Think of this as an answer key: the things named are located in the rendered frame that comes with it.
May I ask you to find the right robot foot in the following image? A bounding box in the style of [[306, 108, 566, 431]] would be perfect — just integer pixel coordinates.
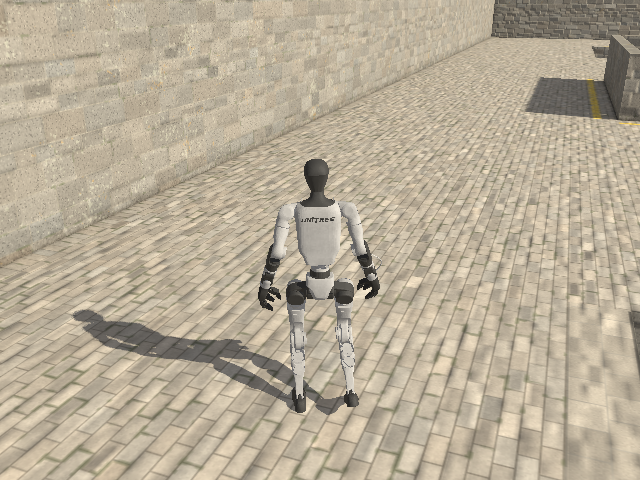
[[344, 390, 359, 407]]

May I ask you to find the left robot upper arm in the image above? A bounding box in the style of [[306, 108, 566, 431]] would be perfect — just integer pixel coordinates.
[[270, 203, 297, 260]]

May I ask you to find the robot torso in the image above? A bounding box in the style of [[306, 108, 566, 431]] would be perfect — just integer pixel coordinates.
[[295, 197, 342, 300]]

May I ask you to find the left robot hand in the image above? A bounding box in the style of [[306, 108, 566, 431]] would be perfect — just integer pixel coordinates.
[[258, 286, 281, 311]]

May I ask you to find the right robot upper arm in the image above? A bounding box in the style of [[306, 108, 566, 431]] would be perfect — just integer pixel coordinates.
[[338, 201, 367, 256]]

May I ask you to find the robot right forearm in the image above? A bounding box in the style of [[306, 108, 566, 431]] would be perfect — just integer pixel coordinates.
[[357, 240, 377, 281]]

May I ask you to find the robot left forearm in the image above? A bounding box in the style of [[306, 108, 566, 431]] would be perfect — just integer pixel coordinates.
[[260, 244, 280, 289]]

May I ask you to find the right robot hand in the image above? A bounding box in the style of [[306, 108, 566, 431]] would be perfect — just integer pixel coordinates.
[[357, 277, 380, 299]]

